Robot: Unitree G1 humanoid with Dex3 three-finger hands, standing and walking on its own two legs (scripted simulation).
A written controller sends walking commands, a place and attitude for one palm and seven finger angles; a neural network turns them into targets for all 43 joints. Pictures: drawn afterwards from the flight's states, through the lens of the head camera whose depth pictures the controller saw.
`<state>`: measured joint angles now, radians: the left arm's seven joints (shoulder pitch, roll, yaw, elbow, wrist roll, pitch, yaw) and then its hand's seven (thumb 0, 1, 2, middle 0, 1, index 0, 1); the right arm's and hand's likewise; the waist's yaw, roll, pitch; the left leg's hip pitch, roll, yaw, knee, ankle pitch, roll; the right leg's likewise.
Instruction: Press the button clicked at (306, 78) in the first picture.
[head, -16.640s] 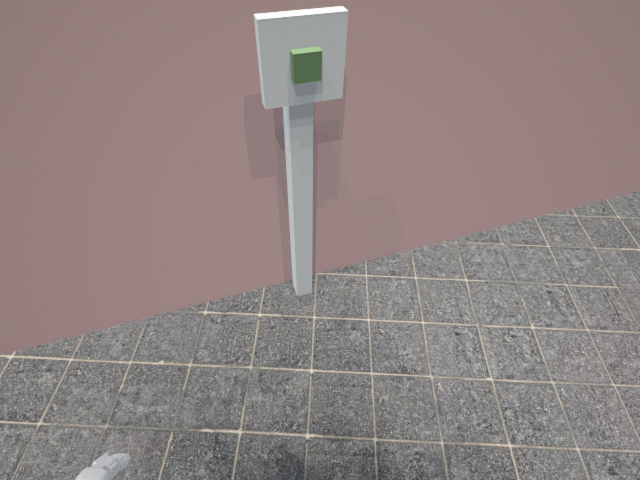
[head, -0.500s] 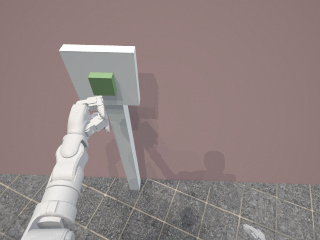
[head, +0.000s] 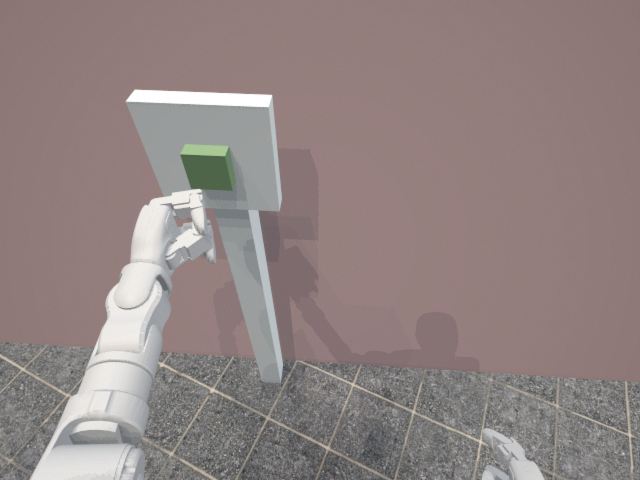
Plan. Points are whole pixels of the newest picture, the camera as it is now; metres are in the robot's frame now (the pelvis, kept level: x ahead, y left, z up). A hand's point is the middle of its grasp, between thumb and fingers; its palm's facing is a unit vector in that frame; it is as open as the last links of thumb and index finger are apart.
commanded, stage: aim a knuckle at the button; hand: left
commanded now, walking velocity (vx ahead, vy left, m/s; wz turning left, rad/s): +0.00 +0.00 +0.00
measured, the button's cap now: (210, 166) +0.49 +0.17 +0.14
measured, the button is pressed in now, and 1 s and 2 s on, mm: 0 1 2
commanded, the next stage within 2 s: press the button with the knuckle in 0.28 s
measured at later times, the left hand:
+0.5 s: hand (205, 233) +0.39 +0.16 +0.11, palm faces -0.01 -1.00 -0.01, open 3.1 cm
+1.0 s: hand (213, 213) +0.44 +0.16 +0.10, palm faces -0.02 -1.00 +0.00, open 2.9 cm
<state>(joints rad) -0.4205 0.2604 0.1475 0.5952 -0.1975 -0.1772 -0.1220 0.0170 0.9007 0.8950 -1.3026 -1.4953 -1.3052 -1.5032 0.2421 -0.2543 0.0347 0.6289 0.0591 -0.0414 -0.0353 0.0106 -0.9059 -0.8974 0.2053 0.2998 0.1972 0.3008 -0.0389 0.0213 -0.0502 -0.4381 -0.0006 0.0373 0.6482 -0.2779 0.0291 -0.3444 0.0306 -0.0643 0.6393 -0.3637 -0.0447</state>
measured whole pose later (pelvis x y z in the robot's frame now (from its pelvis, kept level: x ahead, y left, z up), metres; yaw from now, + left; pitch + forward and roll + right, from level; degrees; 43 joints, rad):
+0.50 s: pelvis +0.01 +0.00 +0.00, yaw +0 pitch +5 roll +0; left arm -0.38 0.26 0.17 0.55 -0.21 -0.20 -0.14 0.02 0.90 0.90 -1.30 -1.50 -1.30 -1.50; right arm 0.29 -0.26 0.02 0.63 0.06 -0.03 -0.04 0.01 -0.91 -0.90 0.21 0.30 0.20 0.30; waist -0.04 0.03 -0.06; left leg -0.44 0.00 0.04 0.65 -0.30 0.03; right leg -0.34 0.03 -0.05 0.63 -0.37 -0.04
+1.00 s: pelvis +0.01 +0.01 +0.00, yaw +0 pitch +7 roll -1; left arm -0.59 0.28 0.19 0.78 -0.18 -0.22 -0.14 -0.02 0.87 0.91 -1.30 -1.50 -1.30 -1.50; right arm 0.33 -0.26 0.02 0.65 0.05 0.00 -0.02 0.01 -0.91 -0.90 0.21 0.30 0.20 0.30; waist -0.06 0.02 -0.06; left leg -0.51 0.00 0.04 0.70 -0.31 0.04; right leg -0.41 0.03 -0.06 0.67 -0.39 -0.03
